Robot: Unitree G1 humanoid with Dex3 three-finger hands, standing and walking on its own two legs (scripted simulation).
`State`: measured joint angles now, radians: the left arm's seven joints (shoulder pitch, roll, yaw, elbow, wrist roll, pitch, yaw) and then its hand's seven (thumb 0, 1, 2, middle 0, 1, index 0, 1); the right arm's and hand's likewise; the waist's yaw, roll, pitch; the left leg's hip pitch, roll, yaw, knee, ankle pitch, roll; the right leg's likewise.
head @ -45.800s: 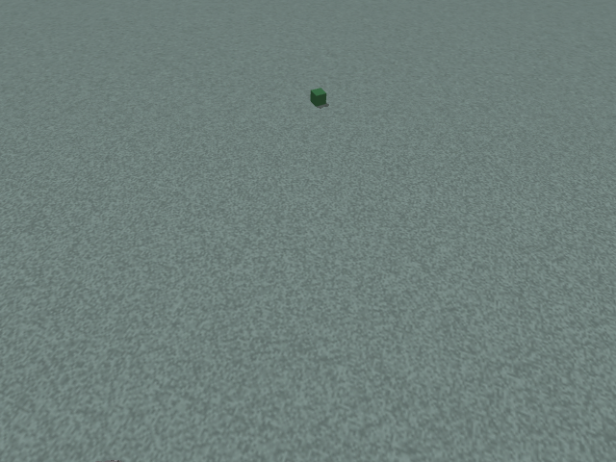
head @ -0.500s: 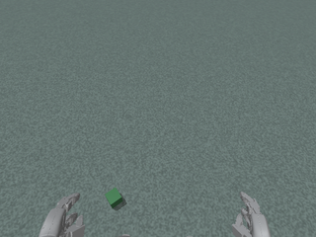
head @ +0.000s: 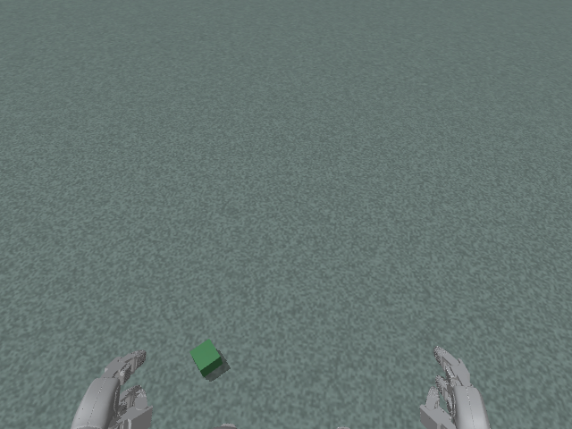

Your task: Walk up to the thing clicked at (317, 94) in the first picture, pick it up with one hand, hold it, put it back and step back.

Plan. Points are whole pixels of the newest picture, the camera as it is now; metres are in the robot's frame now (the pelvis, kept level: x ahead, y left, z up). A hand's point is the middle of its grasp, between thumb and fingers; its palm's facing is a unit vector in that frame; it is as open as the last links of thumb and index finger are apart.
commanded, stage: stand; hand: left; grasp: from above
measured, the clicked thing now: (206, 357) +0.44 +0.23 -0.68
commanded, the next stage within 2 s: none
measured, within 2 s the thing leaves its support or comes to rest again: neither
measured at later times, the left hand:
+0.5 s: hand out of the picture +0.06 +0.24 -0.11, palm faces +0.05 -0.94 -0.33, open 7.4 cm
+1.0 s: hand out of the picture +0.04 +0.25 -0.09, palm faces +0.06 -0.94 -0.35, open 7.4 cm
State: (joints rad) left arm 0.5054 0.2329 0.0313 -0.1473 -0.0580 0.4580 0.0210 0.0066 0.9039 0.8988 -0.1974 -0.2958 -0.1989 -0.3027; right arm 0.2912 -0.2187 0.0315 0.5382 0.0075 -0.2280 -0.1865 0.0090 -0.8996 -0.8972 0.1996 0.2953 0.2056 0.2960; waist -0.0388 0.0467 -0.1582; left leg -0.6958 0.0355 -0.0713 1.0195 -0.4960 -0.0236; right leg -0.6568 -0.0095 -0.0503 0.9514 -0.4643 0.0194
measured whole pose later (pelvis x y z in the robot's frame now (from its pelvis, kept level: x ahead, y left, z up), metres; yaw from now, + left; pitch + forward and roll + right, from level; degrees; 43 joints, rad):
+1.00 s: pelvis -0.01 +0.00 +0.07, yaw +1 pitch -5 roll +0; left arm 0.16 0.30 0.04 1.14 0.03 0.00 0.03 0.00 0.90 0.90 -0.20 -0.30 -0.20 -0.30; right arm 0.14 -0.30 -0.03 1.12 -0.03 0.01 -0.02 0.00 -0.90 -0.90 0.20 0.30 0.20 0.30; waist 0.02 0.02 0.07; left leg -0.11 0.00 -0.05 0.38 -0.19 -0.02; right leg -0.09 -0.04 -0.05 0.36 -0.19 0.03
